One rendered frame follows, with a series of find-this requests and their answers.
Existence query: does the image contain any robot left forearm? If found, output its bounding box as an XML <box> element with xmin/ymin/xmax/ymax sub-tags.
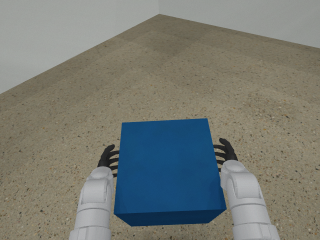
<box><xmin>68</xmin><ymin>166</ymin><xmax>114</xmax><ymax>240</ymax></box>

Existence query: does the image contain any right robot hand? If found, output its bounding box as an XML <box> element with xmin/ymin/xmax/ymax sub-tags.
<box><xmin>213</xmin><ymin>138</ymin><xmax>238</xmax><ymax>172</ymax></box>

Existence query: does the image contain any left robot hand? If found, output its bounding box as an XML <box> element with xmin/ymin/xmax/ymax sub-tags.
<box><xmin>97</xmin><ymin>144</ymin><xmax>120</xmax><ymax>178</ymax></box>

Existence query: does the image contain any carton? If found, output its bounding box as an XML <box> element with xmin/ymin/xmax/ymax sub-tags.
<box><xmin>113</xmin><ymin>118</ymin><xmax>227</xmax><ymax>227</ymax></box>

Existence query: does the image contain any robot right forearm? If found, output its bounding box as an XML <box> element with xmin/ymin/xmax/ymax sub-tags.
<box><xmin>220</xmin><ymin>160</ymin><xmax>280</xmax><ymax>240</ymax></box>

